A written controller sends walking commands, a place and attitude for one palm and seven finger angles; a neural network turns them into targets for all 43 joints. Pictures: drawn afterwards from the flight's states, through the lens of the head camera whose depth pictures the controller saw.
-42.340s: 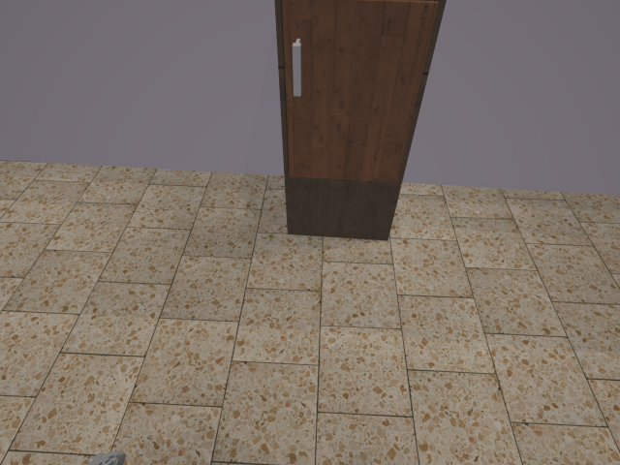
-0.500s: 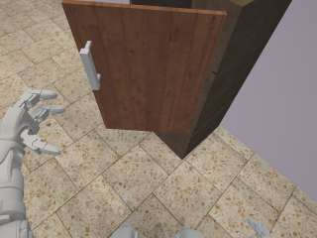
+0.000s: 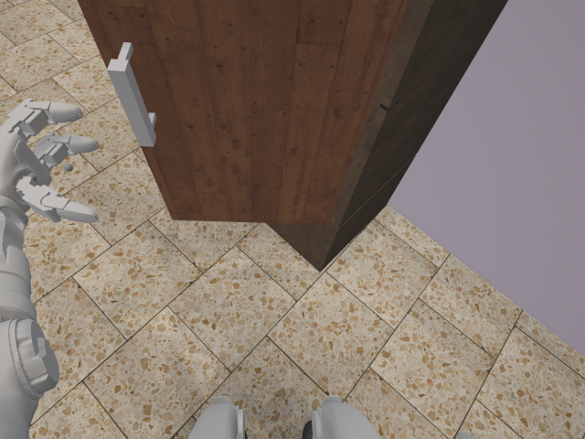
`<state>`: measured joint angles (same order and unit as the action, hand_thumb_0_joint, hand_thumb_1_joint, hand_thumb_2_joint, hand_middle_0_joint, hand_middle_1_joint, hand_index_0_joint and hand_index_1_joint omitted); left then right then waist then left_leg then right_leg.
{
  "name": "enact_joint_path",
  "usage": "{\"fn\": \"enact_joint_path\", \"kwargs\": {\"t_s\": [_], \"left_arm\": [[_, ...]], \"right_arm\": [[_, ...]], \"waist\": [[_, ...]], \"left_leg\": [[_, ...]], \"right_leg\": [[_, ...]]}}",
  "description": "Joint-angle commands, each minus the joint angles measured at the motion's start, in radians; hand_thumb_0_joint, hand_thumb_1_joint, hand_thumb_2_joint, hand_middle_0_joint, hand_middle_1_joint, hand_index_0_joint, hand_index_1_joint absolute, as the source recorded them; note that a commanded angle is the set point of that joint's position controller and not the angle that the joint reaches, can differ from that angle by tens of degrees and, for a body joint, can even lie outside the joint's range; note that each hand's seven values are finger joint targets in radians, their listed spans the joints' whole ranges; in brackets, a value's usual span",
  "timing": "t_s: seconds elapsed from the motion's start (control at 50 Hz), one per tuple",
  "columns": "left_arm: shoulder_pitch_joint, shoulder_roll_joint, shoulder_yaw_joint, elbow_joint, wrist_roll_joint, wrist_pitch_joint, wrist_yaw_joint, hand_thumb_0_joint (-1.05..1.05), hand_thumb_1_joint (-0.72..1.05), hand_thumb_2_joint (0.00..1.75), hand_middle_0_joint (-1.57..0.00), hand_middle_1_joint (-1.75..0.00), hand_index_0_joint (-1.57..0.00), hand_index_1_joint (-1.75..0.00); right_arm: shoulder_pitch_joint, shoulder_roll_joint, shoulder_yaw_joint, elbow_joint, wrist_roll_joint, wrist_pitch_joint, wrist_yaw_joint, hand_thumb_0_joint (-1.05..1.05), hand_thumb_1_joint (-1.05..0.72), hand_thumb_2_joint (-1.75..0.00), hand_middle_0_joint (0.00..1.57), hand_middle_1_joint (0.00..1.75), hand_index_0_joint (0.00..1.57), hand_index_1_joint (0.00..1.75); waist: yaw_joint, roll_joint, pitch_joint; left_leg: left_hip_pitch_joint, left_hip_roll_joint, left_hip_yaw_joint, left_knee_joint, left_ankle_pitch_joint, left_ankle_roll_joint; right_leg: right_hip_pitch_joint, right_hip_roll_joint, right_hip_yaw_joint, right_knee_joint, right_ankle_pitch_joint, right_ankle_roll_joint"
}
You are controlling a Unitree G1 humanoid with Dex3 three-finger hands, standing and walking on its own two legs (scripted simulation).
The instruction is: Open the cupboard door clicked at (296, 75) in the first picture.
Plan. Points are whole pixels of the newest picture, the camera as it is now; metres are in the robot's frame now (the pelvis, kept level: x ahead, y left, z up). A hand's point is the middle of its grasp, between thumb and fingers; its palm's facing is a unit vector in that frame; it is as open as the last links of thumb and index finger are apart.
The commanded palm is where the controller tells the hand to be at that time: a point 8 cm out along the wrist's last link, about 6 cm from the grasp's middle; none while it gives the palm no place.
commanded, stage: move the hooked fingers beside the handle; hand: left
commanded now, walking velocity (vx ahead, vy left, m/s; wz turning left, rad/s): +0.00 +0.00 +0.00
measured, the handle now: (137, 97) +0.58 +0.22 +0.07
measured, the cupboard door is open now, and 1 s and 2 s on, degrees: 44 44 44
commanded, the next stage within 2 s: slide the fingers in behind the handle in 1.46 s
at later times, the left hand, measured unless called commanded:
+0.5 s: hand (76, 122) +0.52 +0.28 +0.08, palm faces -0.03 -1.00 +0.00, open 14.0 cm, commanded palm +0.52 +0.32 +0.07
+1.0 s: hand (77, 115) +0.54 +0.29 +0.07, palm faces -0.02 -1.00 +0.01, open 14.0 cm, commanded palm +0.53 +0.32 +0.07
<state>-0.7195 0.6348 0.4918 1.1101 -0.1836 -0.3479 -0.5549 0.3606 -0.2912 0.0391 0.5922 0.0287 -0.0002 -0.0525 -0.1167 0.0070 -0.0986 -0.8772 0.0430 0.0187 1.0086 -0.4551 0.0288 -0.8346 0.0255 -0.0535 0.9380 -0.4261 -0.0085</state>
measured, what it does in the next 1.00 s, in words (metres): stands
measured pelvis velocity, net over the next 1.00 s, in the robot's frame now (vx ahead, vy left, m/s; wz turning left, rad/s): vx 0.01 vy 0.02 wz -0.04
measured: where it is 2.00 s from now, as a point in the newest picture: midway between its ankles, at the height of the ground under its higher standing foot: outside the picture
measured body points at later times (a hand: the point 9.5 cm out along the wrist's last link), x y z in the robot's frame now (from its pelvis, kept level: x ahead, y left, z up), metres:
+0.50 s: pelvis +0.00 +0.01 -0.01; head +0.16 +0.04 +0.41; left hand +0.51 +0.34 +0.08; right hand -0.02 -0.27 -0.10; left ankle +0.01 +0.10 -0.68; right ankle +0.01 -0.12 -0.68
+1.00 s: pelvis +0.01 +0.02 -0.01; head +0.18 +0.06 +0.40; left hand +0.54 +0.35 +0.07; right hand -0.03 -0.24 -0.10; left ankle +0.01 +0.10 -0.68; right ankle +0.01 -0.12 -0.68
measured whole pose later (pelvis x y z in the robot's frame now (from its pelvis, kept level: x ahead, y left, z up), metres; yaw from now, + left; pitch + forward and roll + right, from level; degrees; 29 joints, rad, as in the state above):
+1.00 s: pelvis +0.01 +0.02 -0.01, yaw -2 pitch +26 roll -6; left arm -1.00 0.85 0.57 1.24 -0.06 -0.28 -0.52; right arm 0.44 -0.28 0.08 0.58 -0.01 0.11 -0.02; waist -0.23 0.02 -0.09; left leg -1.06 0.07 0.00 1.09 -0.49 0.05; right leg -0.98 0.05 -0.06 0.94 -0.42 0.02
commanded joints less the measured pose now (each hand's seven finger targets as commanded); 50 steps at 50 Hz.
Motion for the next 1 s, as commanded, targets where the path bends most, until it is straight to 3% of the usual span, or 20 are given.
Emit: {"fn": "enact_joint_path", "kwargs": {"t_s": [0.0, 0.06, 0.1, 0.16, 0.2, 0.26, 0.32, 0.36, 0.46, 0.5, 0.54, 0.56, 0.58, 0.62, 0.66, 0.7, 0.74, 0.78, 0.86, 0.98], "left_arm": [[-0.399, 0.295, 0.029, -0.191, -0.027, -0.079, 0.000, 0.00, -0.50, 0.30, -0.30, -1.20, -0.30, -1.20], [-0.458, 0.357, 0.051, -0.116, -0.014, -0.060, 0.000, 0.00, -0.50, 0.30, -0.30, -1.20, -0.30, -1.20], [-0.496, 0.377, 0.039, -0.089, 0.010, -0.046, 0.007, 0.00, -0.50, 0.30, -0.30, -1.20, -0.30, -1.20], [-0.576, 0.432, 0.062, -0.123, 0.024, -0.065, 0.016, 0.00, -0.50, 0.30, -0.30, -1.20, -0.30, -1.20], [-0.616, 0.418, 0.044, -0.120, 0.028, -0.069, 0.013, 0.00, -0.50, 0.30, -0.30, -1.20, -0.30, -1.20], [-0.579, 0.461, 0.077, -0.067, 0.033, -0.051, 0.006, 0.00, -0.50, 0.30, -0.30, -1.20, -0.30, -1.20], [-0.607, 0.465, 0.053, -0.024, 0.053, -0.016, 0.007, 0.00, -0.50, 0.30, -0.30, -1.20, -0.30, -1.20], [-0.640, 0.513, 0.078, -0.038, 0.060, -0.015, 0.011, 0.00, -0.50, 0.30, -0.30, -1.20, -0.30, -1.20], [-0.713, 0.543, 0.083, -0.049, 0.072, -0.026, 0.016, 0.00, -0.50, 0.30, -0.30, -1.20, -0.30, -1.20], [-0.721, 0.544, 0.074, -0.014, 0.081, -0.014, 0.015, 0.00, -0.50, 0.30, -0.30, -1.20, -0.30, -1.20], [-0.753, 0.518, 0.047, 0.007, 0.086, -0.004, 0.015, 0.00, -0.50, 0.30, -0.30, -1.20, -0.30, -1.20], [-0.769, 0.541, 0.051, 0.005, 0.092, 0.001, 0.017, 0.00, -0.50, 0.30, -0.30, -1.20, -0.30, -1.20], [-0.781, 0.568, 0.065, 0.008, 0.100, 0.004, 0.021, 0.00, -0.50, 0.30, -0.30, -1.20, -0.30, -1.20], [-0.750, 0.525, 0.041, 0.007, 0.102, 0.012, 0.020, 0.00, -0.50, 0.30, -0.30, -1.20, -0.30, -1.20], [-0.733, 0.533, 0.060, -0.015, 0.092, 0.008, 0.015, 0.00, -0.50, 0.30, -0.30, -1.20, -0.30, -1.20], [-0.731, 0.517, 0.050, -0.015, 0.095, 0.015, 0.016, 0.00, -0.50, 0.30, -0.30, -1.20, -0.30, -1.20], [-0.724, 0.526, 0.069, -0.043, 0.089, 0.011, 0.021, 0.00, -0.50, 0.30, -0.30, -1.20, -0.30, -1.20], [-0.733, 0.543, 0.082, -0.063, 0.093, 0.009, 0.032, 0.00, -0.50, 0.30, -0.30, -1.20, -0.30, -1.20], [-0.694, 0.584, 0.127, -0.100, 0.094, -0.005, 0.045, 0.00, -0.50, 0.30, -0.30, -1.20, -0.30, -1.20], [-0.660, 0.525, 0.088, -0.084, 0.081, -0.003, 0.029, 0.00, -0.50, 0.30, -0.30, -1.20, -0.30, -1.20]], "right_arm": [[0.135, -0.188, -0.069, -0.057, -0.007, -0.008, -0.007, 0.00, -0.90, -0.90, 0.20, 0.30, 0.20, 0.30], [0.148, -0.200, -0.062, -0.046, -0.005, 0.007, -0.012, 0.00, -0.90, -0.90, 0.20, 0.30, 0.20, 0.30], [0.154, -0.200, -0.056, -0.047, -0.004, 0.013, -0.014, 0.00, -0.90, -0.90, 0.20, 0.30, 0.20, 0.30], [0.175, -0.205, -0.055, -0.038, -0.012, 0.019, -0.016, 0.00, -0.90, -0.90, 0.20, 0.30, 0.20, 0.30], [0.184, -0.203, -0.054, -0.029, -0.015, 0.022, -0.014, 0.00, -0.90, -0.90, 0.20, 0.30, 0.20, 0.30], [0.204, -0.210, -0.053, -0.028, -0.019, 0.032, -0.011, 0.00, -0.90, -0.90, 0.20, 0.30, 0.20, 0.30], [0.210, -0.209, -0.045, -0.033, -0.015, 0.047, -0.009, 0.00, -0.90, -0.90, 0.20, 0.30, 0.20, 0.30], [0.220, -0.215, -0.043, -0.039, -0.019, 0.053, -0.013, 0.00, -0.90, -0.90, 0.20, 0.30, 0.20, 0.30], [0.244, -0.217, -0.038, -0.031, -0.027, 0.063, -0.007, 0.00, -0.90, -0.90, 0.20, 0.30, 0.20, 0.30], [0.249, -0.220, -0.035, -0.029, -0.026, 0.067, -0.009, 0.00, -0.90, -0.90, 0.20, 0.30, 0.20, 0.30], [0.255, -0.217, -0.028, -0.030, -0.027, 0.071, -0.009, 0.00, -0.90, -0.90, 0.20, 0.30, 0.20, 0.30], [0.259, -0.223, -0.028, -0.023, -0.028, 0.074, -0.011, 0.00, -0.90, -0.90, 0.20, 0.30, 0.20, 0.30], [0.269, -0.225, -0.026, -0.022, -0.031, 0.077, -0.012, 0.00, -0.90, -0.90, 0.20, 0.30, 0.20, 0.30], [0.277, -0.222, -0.028, -0.025, -0.034, 0.081, -0.007, 0.00, -0.90, -0.90, 0.20, 0.30, 0.20, 0.30], [0.283, -0.224, -0.031, -0.027, -0.037, 0.084, -0.004, 0.00, -0.90, -0.90, 0.20, 0.30, 0.20, 0.30], [0.289, -0.222, -0.032, -0.026, -0.039, 0.091, -0.001, 0.00, -0.90, -0.90, 0.20, 0.30, 0.20, 0.30], [0.294, -0.222, -0.034, -0.033, -0.041, 0.093, 0.003, 0.00, -0.90, -0.90, 0.20, 0.30, 0.20, 0.30], [0.295, -0.222, -0.038, -0.029, -0.043, 0.098, 0.005, 0.00, -0.90, -0.90, 0.20, 0.30, 0.20, 0.30], [0.294, -0.221, -0.044, -0.032, -0.047, 0.097, 0.012, 0.00, -0.90, -0.90, 0.20, 0.30, 0.20, 0.30], [0.281, -0.216, -0.043, -0.031, -0.040, 0.104, 0.016, 0.00, -0.90, -0.90, 0.20, 0.30, 0.20, 0.30]], "waist": [[-0.006, 0.139, -0.437], [-0.022, 0.095, -0.393], [-0.034, 0.118, -0.375], [-0.034, 0.188, -0.454], [-0.050, 0.202, -0.478], [-0.040, 0.202, -0.500], [-0.063, 0.181, -0.437], [-0.066, 0.181, -0.469], [-0.080, 0.246, -0.515], [-0.097, 0.221, -0.483], [-0.108, 0.263, -0.468], [-0.114, 0.259, -0.475], [-0.114, 0.259, -0.487], [-0.112, 0.269, -0.502], [-0.102, 0.293, -0.538], [-0.108, 0.271, -0.524], [-0.094, 0.298, -0.539], [-0.100, 0.285, -0.541], [-0.079, 0.296, -0.574], [-0.088, 0.287, -0.514]], "left_leg": [[0.371, -0.011, -0.065, -0.099, 0.419, -0.001], [0.282, -0.012, -0.062, -0.093, 0.352, 0.008], [0.251, -0.015, -0.058, -0.088, 0.318, 0.012], [0.315, -0.010, -0.074, -0.071, 0.375, 0.003], [0.336, -0.006, -0.082, -0.055, 0.407, 0.001], [0.339, -0.002, -0.085, -0.045, 0.466, -0.001], [0.274, -0.004, -0.075, -0.044, 0.411, 0.009], [0.277, 0.000, -0.080, -0.038, 0.431, 0.008], [0.323, 0.007, -0.092, -0.015, 0.485, 0.001], [0.300, 0.008, -0.094, -0.014, 0.465, 0.004], [0.321, 0.009, -0.102, -0.012, 0.473, 0.000], [0.330, 0.015, -0.109, -0.008, 0.481, -0.001], [0.332, 0.015, -0.115, -0.006, 0.493, -0.002], [0.360, 0.017, -0.120, -0.008, 0.519, -0.008], [0.401, 0.021, -0.127, -0.004, 0.582, -0.017], [0.391, 0.022, -0.126, -0.005, 0.566, -0.013], [0.414, 0.022, -0.133, -0.007, 0.606, -0.020], [0.416, 0.024, -0.131, -0.005, 0.610, -0.020], [0.428, 0.023, -0.127, -0.007, 0.650, -0.022], [0.424, 0.022, -0.120, -0.015, 0.627, -0.020]], "right_leg": [[0.105, 0.025, 0.027, -0.088, 0.293, -0.016], [0.107, 0.027, 0.032, -0.087, 0.266, -0.014], [0.094, 0.025, 0.038, -0.089, 0.243, -0.012], [0.069, 0.030, 0.033, -0.071, 0.255, -0.019], [0.046, 0.030, 0.029, -0.063, 0.266, -0.016], [0.052, 0.034, 0.025, -0.055, 0.305, -0.018], [0.044, 0.035, 0.028, -0.068, 0.287, -0.011], [0.045, 0.038, 0.023, -0.057, 0.298, -0.011], [0.003, 0.043, 0.017, -0.045, 0.307, -0.015], [-0.011, 0.044, 0.016, -0.052, 0.292, -0.011], [-0.064, 0.046, 0.005, -0.045, 0.273, -0.015], [-0.075, 0.045, 0.003, -0.047, 0.270, -0.012], [-0.073, 0.045, 0.001, -0.044, 0.272, -0.012], [-0.090, 0.045, -0.006, -0.043, 0.273, -0.013], [-0.097, 0.047, -0.010, -0.038, 0.291, -0.015], [-0.099, 0.049, -0.011, -0.042, 0.286, -0.013], [-0.103, 0.052, -0.016, -0.037, 0.291, -0.019], [-0.093, 0.052, -0.014, -0.042, 0.301, -0.013], [-0.047, 0.056, -0.012, -0.044, 0.337, -0.017], [-0.057, 0.061, -0.016, -0.058, 0.326, -0.016]]}}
